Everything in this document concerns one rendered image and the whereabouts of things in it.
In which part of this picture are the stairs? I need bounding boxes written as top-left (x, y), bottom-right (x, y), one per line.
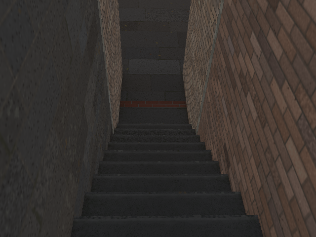
top-left (70, 124), bottom-right (264, 237)

